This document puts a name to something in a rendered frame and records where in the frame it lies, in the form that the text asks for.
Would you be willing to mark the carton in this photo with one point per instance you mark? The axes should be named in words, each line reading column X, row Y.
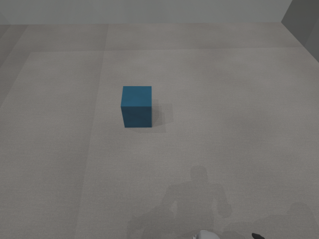
column 136, row 106

